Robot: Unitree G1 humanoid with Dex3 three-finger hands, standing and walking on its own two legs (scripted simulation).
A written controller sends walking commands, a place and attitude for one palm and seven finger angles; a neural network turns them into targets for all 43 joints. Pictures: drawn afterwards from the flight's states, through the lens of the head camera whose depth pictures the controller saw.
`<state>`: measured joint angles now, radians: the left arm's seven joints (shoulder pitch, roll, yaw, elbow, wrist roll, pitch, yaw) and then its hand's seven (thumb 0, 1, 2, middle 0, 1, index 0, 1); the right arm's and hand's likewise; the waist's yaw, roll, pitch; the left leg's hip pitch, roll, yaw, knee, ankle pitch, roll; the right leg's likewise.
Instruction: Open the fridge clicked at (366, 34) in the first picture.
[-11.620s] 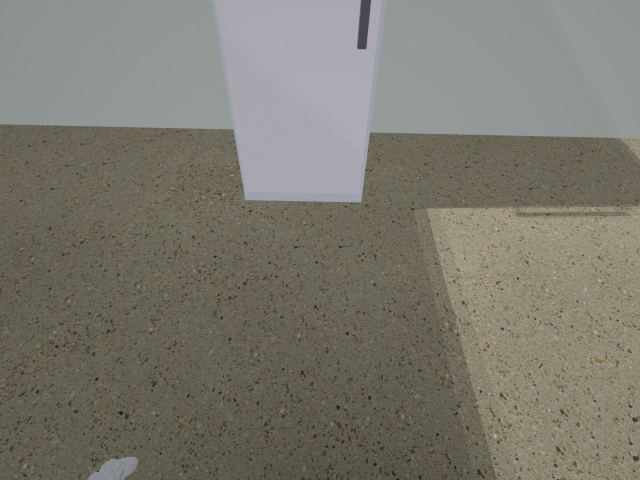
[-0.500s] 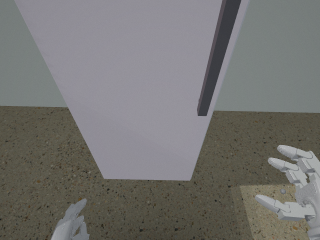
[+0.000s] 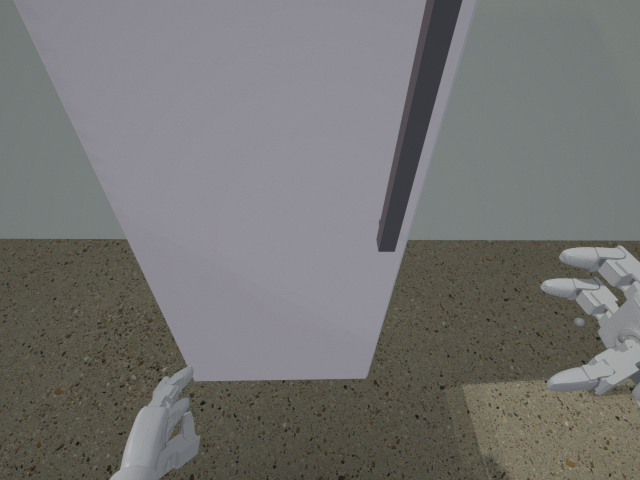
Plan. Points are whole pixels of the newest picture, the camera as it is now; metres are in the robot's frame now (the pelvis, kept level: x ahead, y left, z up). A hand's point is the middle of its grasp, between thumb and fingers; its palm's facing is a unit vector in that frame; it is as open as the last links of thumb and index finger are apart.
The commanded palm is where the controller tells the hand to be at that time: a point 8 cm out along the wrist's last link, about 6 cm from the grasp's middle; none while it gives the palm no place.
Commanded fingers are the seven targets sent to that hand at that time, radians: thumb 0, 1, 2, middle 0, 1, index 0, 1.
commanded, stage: raise the hand to about handle height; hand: right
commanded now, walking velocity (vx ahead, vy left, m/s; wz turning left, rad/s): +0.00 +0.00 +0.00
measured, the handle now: (413, 106) +0.51 -0.11 +0.24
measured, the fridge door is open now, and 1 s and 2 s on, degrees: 0 0 0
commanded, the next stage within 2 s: move the hooked fingers beside the handle in 0.64 s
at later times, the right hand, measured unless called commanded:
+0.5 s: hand (571, 292) +0.28 -0.26 +0.15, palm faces +0.08 +0.99 -0.07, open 14.0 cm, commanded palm +0.25 -0.30 +0.16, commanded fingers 0.00 0.50 -0.30 0.30 1.20 0.30 1.20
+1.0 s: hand (549, 278) +0.30 -0.24 +0.15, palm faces +0.04 +1.00 -0.05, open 14.0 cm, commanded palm +0.27 -0.28 +0.16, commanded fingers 0.00 0.50 -0.30 0.30 1.20 0.30 1.20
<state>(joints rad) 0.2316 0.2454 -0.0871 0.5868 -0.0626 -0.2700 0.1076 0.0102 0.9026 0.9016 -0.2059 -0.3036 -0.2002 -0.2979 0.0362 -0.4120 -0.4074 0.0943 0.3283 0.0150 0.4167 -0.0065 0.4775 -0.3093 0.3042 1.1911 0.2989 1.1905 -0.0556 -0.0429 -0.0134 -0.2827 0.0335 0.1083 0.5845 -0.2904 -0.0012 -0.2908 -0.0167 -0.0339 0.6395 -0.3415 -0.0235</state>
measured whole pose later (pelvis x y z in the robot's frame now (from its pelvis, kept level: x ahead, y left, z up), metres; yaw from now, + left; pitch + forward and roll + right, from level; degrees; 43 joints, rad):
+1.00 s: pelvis +0.00 +0.02 +0.01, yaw +0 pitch -2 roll +1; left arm 0.23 0.26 -0.07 0.62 -0.08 -0.24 0.12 0.01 0.90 0.90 -0.20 -0.30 -0.20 -0.30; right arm -0.16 -0.41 -0.40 0.26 0.30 0.04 0.42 -0.01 0.50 -0.30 0.31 1.20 0.30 1.20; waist -0.03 -0.05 0.00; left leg -0.24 0.02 0.10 0.53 -0.26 0.02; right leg -0.23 -0.03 -0.04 0.56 -0.30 0.00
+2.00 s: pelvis +0.00 +0.02 +0.01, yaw +2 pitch +2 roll +0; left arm 0.28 0.27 -0.05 0.64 -0.07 -0.13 0.10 0.01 0.91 0.90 -0.20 -0.30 -0.20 -0.30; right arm -0.53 -0.39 -0.32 0.63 0.21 -0.04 0.28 -0.01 0.50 -0.30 0.30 1.20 0.30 1.20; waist 0.03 -0.02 -0.01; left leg -0.33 0.01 0.08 0.54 -0.26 0.02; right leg -0.31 -0.03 -0.06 0.56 -0.30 -0.01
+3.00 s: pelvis +0.00 +0.00 +0.00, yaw +2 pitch +6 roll +1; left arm 0.30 0.27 -0.04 0.61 -0.05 -0.07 0.06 0.01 0.91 0.90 -0.20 -0.30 -0.20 -0.30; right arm -0.71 -0.40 -0.32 0.89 0.17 -0.15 0.25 -0.01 0.50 -0.30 0.30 1.20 0.30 1.20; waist 0.06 0.00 -0.04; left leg -0.44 0.02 0.07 0.60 -0.27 0.00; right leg -0.43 -0.03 -0.07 0.65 -0.33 -0.02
